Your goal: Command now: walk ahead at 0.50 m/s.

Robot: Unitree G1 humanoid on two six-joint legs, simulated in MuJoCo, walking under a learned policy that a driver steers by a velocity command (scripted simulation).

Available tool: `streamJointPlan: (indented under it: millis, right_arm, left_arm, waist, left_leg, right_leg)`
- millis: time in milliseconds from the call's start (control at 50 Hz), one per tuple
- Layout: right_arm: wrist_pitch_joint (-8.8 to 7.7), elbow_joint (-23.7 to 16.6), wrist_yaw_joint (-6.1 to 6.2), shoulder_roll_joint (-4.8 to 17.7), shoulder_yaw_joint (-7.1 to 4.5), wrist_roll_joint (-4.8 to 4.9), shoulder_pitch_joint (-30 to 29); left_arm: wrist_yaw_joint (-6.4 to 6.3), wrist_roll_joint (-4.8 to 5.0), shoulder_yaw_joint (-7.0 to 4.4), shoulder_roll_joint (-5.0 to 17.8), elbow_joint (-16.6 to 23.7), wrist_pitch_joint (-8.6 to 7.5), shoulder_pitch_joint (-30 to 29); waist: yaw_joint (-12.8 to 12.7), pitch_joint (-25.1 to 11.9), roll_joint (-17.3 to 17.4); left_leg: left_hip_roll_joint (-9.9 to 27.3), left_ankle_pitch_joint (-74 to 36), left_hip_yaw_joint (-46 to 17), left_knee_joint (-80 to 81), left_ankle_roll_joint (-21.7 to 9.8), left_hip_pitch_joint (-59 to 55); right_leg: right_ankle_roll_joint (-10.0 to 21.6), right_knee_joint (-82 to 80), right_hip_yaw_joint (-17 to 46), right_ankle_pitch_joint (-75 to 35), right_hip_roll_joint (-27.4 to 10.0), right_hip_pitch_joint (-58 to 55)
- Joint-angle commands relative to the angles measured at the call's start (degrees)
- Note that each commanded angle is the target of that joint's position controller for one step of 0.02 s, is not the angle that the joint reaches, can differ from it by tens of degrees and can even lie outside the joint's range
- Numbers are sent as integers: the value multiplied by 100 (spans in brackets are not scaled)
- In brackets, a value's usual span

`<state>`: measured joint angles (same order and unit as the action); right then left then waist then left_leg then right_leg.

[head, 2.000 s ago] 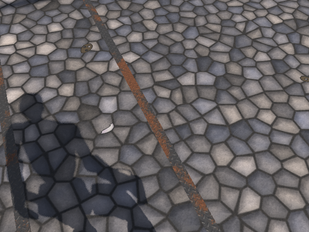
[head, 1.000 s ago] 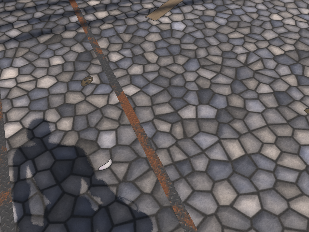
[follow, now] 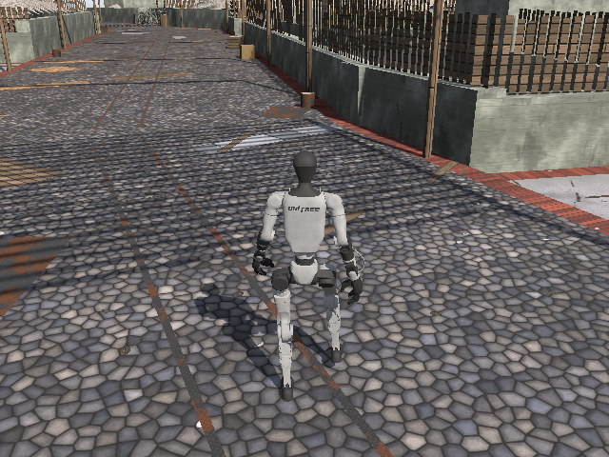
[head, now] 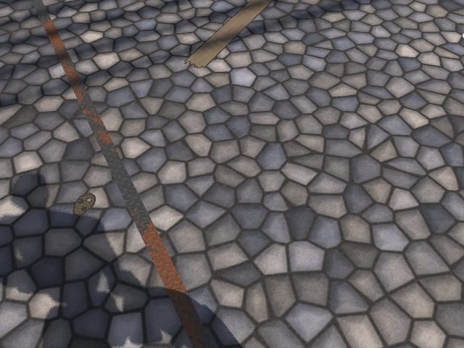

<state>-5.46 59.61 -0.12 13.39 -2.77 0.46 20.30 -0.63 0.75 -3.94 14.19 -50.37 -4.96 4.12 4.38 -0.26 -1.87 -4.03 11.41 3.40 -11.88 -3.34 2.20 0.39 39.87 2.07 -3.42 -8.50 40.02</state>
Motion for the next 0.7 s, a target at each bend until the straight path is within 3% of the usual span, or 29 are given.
streamJointPlan:
  millis: [20,60,100,120,140,160,180,200,220,260,300,340,400,480,540,600,660,680,700]
  right_arm:
    - [-19,-200,38,940,-167,56,169]
    - [49,-129,44,950,-186,70,356]
    - [112,-132,62,1027,-221,86,325]
    - [140,-176,65,1092,-240,87,195]
    - [159,-234,60,1022,-210,77,63]
    - [147,-391,48,775,-111,8,-35]
    - [39,-491,16,35,88,13,640]
    - [-76,-400,1,372,18,154,552]
    - [-109,-537,13,843,-121,287,69]
    - [-40,-634,81,747,-163,205,-413]
    - [143,-608,76,522,-211,179,-226]
    - [273,-679,64,339,-215,183,-247]
    - [340,-895,47,348,-252,120,-632]
    - [302,-1157,-94,278,-214,73,-1318]
    - [294,-1427,-206,215,-155,62,-1943]
    - [300,-1681,-311,248,-144,86,-2279]
    - [320,-1770,-353,545,-287,115,-1852]
    - [321,-1641,-340,772,-414,141,-1185]
    - [330,-1389,-261,1152,-628,151,-233]
  left_arm:
    - [109,49,34,198,437,-74,-695]
    - [189,65,44,262,582,-112,-952]
    - [237,75,-3,428,624,-172,-779]
    - [238,72,-64,567,557,-204,-425]
    - [210,57,-196,808,329,-229,370]
    - [151,-36,-341,1236,73,-249,1540]
    - [131,-128,-495,1853,-92,-199,2228]
    - [137,-124,-343,1307,-103,-179,2312]
    - [126,-98,-220,943,-12,-190,1795]
    - [140,-101,-84,527,100,-202,958]
    - [155,-162,-50,356,44,-231,692]
    - [119,-168,-93,456,-37,-257,738]
    - [17,-195,-155,610,-119,-250,880]
    - [-83,-164,-195,755,-142,-196,1020]
    - [-124,-104,-239,861,-218,-122,1354]
    - [-118,-23,-289,964,-262,-9,1518]
    - [-135,50,-355,1224,-166,99,1313]
    - [-137,69,-361,1290,-129,149,1203]
    - [-137,74,-332,1260,-86,161,1150]
  waist:
    - [40,466,446]
    - [81,535,463]
    - [-129,461,583]
    - [-371,278,677]
    - [-787,-190,621]
    - [-1235,-1098,335]
    - [-1061,-2067,-1126]
    - [-1159,-2442,-1244]
    - [-1093,-1496,-872]
    - [-773,-542,-298]
    - [-464,-202,-463]
    - [-358,-15,-346]
    - [-364,173,-169]
    - [-524,373,-112]
    - [-753,590,0]
    - [-795,665,-53]
    - [-379,197,-356]
    - [16,-169,-379]
    - [495,-682,-214]
  left_leg:
    - [1550,-832,-735,423,-843,275]
    - [1747,-904,-865,157,-808,-113]
    - [1899,-1246,-1071,-182,-724,-310]
    - [1869,-1880,-1081,-541,-657,-290]
    - [1590,-2669,-895,-1411,-517,-117]
    - [1230,-2146,-618,-2983,-305,835]
    - [270,384,-167,-5274,146,3181]
    - [244,2072,-1033,-6240,124,3832]
    - [557,1755,-1096,-6560,37,4274]
    - [1034,878,-901,-6090,20,3963]
    - [1238,461,-928,-5688,2,3391]
    - [1265,212,-905,-5516,23,3438]
    - [1249,-473,-1012,-4909,105,3904]
    - [1159,-1392,-657,-3632,132,3849]
    - [1103,-1413,-362,-3035,53,3984]
    - [993,-866,-103,-2697,-101,4028]
    - [454,4,405,-2641,-403,2934]
    - [179,58,535,-2465,-561,2059]
    - [-33,-323,414,-2043,-788,534]
  right_leg:
    - [-18,-616,-241,-183,228,-252]
    - [66,-893,-203,186,293,-217]
    - [181,-1153,-177,632,409,-605]
    - [254,-1266,-275,793,555,-1163]
    - [393,-1389,-379,793,698,-2254]
    - [723,-1084,233,649,46,-4072]
    - [1537,-1412,2669,1345,-1511,-6420]
    - [1676,-2118,3850,1876,-1733,-6455]
    - [1348,-2180,2925,1850,-1530,-5728]
    - [1038,-2551,1506,1246,-1080,-4125]
    - [888,-2931,716,1046,-779,-3316]
    - [938,-3131,221,601,-749,-3088]
    - [968,-3255,-286,222,-763,-3204]
    - [841,-3357,-940,187,-660,-3367]
    - [813,-3271,-1210,88,-794,-3837]
    - [741,-2906,-1401,-474,-953,-4424]
    - [573,-1775,-1633,-3170,-955,-4609]
    - [476,-827,-1726,-3794,-845,-4481]
    - [244,528,-1824,-3307,-598,-3804]
